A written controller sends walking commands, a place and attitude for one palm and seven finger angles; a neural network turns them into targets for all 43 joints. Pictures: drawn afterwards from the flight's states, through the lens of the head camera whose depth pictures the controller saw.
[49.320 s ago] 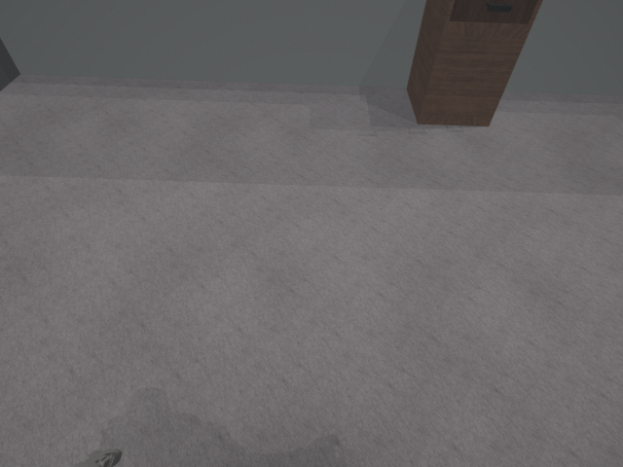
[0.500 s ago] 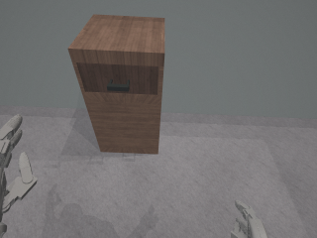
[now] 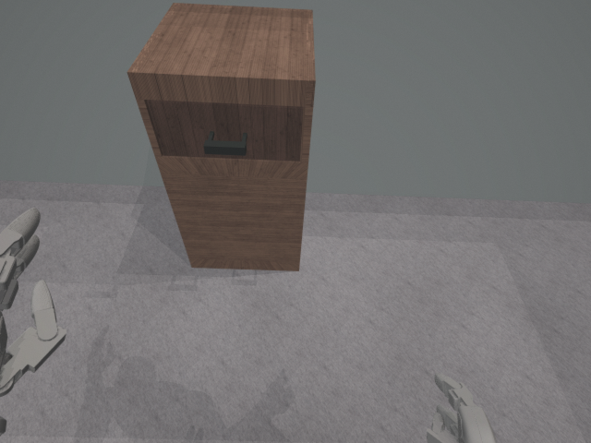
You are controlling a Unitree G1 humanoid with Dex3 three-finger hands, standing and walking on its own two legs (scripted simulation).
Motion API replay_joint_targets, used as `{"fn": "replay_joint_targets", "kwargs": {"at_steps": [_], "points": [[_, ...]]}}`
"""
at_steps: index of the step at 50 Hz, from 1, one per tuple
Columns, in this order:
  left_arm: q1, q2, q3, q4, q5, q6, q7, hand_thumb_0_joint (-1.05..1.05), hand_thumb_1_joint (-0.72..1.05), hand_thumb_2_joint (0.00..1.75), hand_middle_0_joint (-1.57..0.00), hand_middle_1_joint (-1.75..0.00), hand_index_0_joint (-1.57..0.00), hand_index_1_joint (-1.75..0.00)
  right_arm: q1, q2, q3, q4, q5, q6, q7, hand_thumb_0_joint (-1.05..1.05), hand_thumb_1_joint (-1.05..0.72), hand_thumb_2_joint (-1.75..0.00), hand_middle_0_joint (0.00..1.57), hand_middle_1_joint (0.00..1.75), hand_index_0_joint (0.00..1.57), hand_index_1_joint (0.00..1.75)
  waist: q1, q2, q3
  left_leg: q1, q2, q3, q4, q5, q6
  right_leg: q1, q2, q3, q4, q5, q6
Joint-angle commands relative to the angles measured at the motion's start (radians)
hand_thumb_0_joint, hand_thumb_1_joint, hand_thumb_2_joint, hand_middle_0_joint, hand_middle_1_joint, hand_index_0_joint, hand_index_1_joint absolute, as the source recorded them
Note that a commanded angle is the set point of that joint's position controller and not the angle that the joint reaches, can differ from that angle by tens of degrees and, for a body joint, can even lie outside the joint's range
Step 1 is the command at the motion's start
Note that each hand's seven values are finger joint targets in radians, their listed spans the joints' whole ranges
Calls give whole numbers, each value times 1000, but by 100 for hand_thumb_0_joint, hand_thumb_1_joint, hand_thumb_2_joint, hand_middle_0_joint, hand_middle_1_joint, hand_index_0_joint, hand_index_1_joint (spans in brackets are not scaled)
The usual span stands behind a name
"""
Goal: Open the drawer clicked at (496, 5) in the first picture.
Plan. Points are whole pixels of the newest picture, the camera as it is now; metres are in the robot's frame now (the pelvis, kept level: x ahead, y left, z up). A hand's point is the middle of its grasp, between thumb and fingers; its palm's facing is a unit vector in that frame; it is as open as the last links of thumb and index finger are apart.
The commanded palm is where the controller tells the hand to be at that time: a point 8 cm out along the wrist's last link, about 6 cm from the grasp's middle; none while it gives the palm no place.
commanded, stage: let the arm hang, fingers relaxed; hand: left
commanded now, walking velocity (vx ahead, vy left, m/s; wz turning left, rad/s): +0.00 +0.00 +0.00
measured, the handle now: (226, 142) +0.82 +0.22 -0.11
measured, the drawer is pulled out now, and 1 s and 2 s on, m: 0.00 0.00 0.00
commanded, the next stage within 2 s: look to check the result in 1.12 s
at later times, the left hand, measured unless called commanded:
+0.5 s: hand out of the picture -0.04 +0.17 -0.17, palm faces +0.01 -0.98 -0.21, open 7.2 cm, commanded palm none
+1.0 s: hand out of the picture +0.03 +0.16 -0.17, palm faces +0.03 -0.98 -0.22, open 7.3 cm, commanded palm none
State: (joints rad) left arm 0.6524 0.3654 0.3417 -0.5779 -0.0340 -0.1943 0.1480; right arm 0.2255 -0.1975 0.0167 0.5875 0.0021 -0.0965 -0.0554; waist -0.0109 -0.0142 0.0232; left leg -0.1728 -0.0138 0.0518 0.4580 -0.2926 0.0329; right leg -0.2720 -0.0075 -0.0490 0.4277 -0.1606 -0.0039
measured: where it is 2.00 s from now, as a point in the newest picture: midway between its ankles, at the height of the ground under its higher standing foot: outside the picture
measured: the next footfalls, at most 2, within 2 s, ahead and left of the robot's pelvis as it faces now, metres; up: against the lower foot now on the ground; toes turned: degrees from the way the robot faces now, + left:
none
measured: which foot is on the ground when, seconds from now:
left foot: down 0.00-1.00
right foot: down 0.00-1.00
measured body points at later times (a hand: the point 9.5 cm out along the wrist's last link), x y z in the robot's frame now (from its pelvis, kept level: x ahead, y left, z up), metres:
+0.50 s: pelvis -0.02 -0.02 +0.00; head +0.01 -0.01 +0.45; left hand -0.03 +0.22 -0.16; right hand -0.04 -0.27 -0.15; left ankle -0.03 +0.09 -0.74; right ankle +0.04 -0.12 -0.74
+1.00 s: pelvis -0.01 -0.03 +0.00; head +0.00 -0.03 +0.45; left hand +0.03 +0.21 -0.15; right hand -0.03 -0.24 -0.16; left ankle -0.03 +0.09 -0.74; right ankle +0.04 -0.12 -0.74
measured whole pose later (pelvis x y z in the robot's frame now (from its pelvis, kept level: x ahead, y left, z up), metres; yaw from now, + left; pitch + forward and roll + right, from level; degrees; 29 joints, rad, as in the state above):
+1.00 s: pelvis -0.01 -0.03 +0.00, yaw +0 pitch -2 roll +0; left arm 0.22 0.16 0.03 1.10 0.01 -0.01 0.03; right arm 0.33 -0.14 -0.01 1.09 -0.02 0.01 -0.03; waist -0.02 0.01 0.04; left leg -0.12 0.00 0.04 0.40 -0.25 0.00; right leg -0.23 0.01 -0.06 0.41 -0.14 -0.04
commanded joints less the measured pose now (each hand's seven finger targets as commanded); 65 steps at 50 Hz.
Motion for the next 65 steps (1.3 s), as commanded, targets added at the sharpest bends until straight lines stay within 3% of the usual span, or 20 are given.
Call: {"fn": "replay_joint_targets", "kwargs": {"at_steps": [1,2,3,4,7,8,10,13,16,18,20,24,33,38,44,48,57,65], "points": [[-169,37,-266,635,85,74,-115,0,90,90,-20,-30,-20,-30,-141,-309,-113,102,13,-102,76,0,-90,-90,20,30,20,30,-36,48,35,-157,89,-82,41,353,-35,5,-97,36,129,277,-23],[-168,40,-218,679,78,153,-132,0,90,90,-20,-30,-20,-30,-46,-267,-113,107,4,-34,75,0,-90,-90,20,30,20,30,-21,57,-68,-58,104,-82,27,436,-52,-26,-88,96,100,207,-37],[-200,18,-228,701,72,171,-135,0,90,90,-20,-30,-20,-30,-22,-245,-98,95,1,-5,70,0,-90,-90,20,30,20,30,-21,38,-93,-62,120,-105,26,408,-23,-34,-70,63,126,105,-34],[-235,17,-236,739,76,174,-137,0,90,90,-20,-30,-20,-30,-16,-235,-92,81,-4,11,66,0,-90,-90,20,30,20,30,-14,-20,-108,-65,127,-122,20,432,-9,-10,-58,57,141,118,-35],[-314,45,-249,927,77,186,-141,0,90,90,-20,-30,-20,-30,-35,-245,-76,98,-17,41,59,0,-90,-90,20,30,20,30,6,-166,-84,-133,107,-134,6,238,16,75,-91,111,93,128,-42],[-346,58,-255,1001,76,191,-142,0,90,90,-20,-30,-20,-30,-36,-242,-73,117,-18,51,57,0,-90,-90,20,30,20,30,5,-177,-72,-122,86,-124,7,163,14,65,-114,139,61,118,-52],[-403,66,-271,1131,70,200,-140,0,90,90,-20,-30,-20,-30,-33,-220,-60,160,-24,69,56,0,-90,-90,20,30,20,30,1,-81,-38,-111,73,-125,-31,85,13,48,-122,163,20,37,-61],[-432,49,-293,1299,61,204,-137,0,90,90,-20,-30,-20,-30,-39,-199,-43,229,-24,80,52,0,-90,-90,20,30,20,30,13,62,-10,-120,98,-140,-117,32,14,78,-84,149,-17,-69,-39],[-412,27,-303,1430,54,195,-135,0,90,90,-20,-30,-20,-30,-4,-169,-33,296,-19,86,46,0,-90,-90,20,30,20,30,14,78,-34,-87,93,-121,-124,15,8,114,-91,156,-66,-77,-41],[-396,0,-299,1495,51,192,-131,0,90,90,-20,-30,-20,-30,29,-145,-33,339,-21,90,41,0,-90,-90,20,30,20,30,11,135,-23,-69,93,-115,-135,5,4,108,-94,153,-90,-82,-48],[-385,-7,-302,1547,50,188,-129,0,90,90,-20,-30,-20,-30,69,-131,-33,375,-19,94,37,0,-90,-90,20,30,20,30,8,110,-24,-52,101,-110,-132,23,4,117,-95,139,-103,-58,-47],[-371,-27,-308,1619,47,189,-123,0,90,90,-20,-30,-20,-30,135,-106,-33,432,-16,101,32,0,-90,-90,20,30,20,30,5,62,42,-63,105,-109,-146,10,5,92,-92,133,-123,-84,-49],[-350,-55,-305,1671,45,188,-113,0,90,90,-20,-30,-20,-30,212,-68,-37,490,-17,102,25,0,-90,-90,20,30,20,30,3,-17,64,-55,98,-95,-145,8,11,76,-91,132,-139,-138,-49],[-355,-66,-301,1666,47,189,-109,0,90,90,-20,-30,-20,-30,215,-49,-39,500,-19,99,24,0,-90,-90,20,30,20,30,4,1,100,-68,101,-96,-158,2,12,56,-87,130,-134,-136,-48],[-360,-70,-294,1653,49,185,-108,0,90,90,-20,-30,-20,-30,205,-40,-45,497,-19,96,26,0,-90,-90,20,30,20,30,6,-10,94,-63,95,-92,-150,14,10,54,-87,133,-137,-140,-48],[-377,-76,-292,1650,48,181,-111,0,90,90,-20,-30,-20,-30,192,-41,-44,497,-21,90,23,0,-90,-90,20,30,20,30,5,41,81,-52,100,-94,-162,40,6,73,-87,133,-128,-86,-50],[-386,-75,-296,1657,46,178,-114,0,90,90,-20,-30,-20,-30,172,-57,-42,491,-19,86,18,0,-90,-90,20,30,20,30,4,38,36,-16,112,-93,-161,123,0,123,-90,114,-109,38,-50],[-393,-69,-300,1669,45,176,-112,0,90,90,-20,-30,-20,-30,154,-68,-40,495,-17,89,15,0,-90,-90,20,30,20,30,0,18,46,6,117,-91,-166,157,-4,131,-92,109,-107,99,-50]]}}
